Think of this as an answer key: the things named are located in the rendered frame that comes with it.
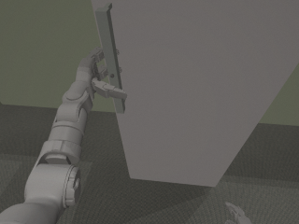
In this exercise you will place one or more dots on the robot left hand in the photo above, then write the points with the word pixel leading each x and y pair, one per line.
pixel 89 72

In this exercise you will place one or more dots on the left robot upper arm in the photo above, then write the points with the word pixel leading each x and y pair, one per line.
pixel 51 189

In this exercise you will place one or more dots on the left robot forearm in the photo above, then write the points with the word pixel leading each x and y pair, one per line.
pixel 68 128

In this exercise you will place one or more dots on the fridge door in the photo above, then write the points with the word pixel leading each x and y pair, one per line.
pixel 199 76

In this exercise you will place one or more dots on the robot right hand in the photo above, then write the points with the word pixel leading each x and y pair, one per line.
pixel 237 213

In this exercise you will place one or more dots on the handle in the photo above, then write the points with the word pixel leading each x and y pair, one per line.
pixel 104 22

